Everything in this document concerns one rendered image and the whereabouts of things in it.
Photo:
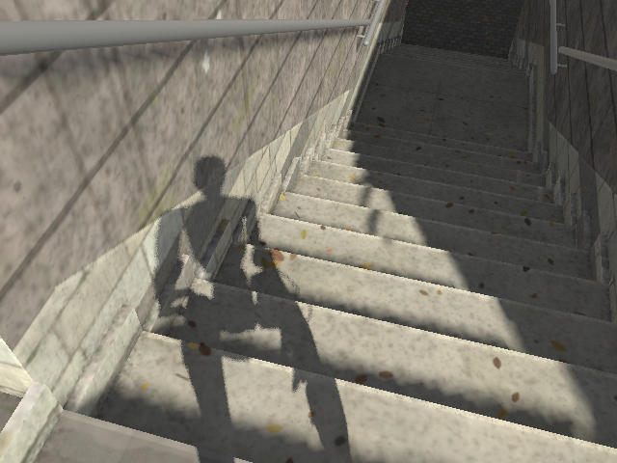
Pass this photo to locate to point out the stairs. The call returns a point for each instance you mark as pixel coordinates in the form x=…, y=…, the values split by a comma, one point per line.
x=415, y=299
x=453, y=57

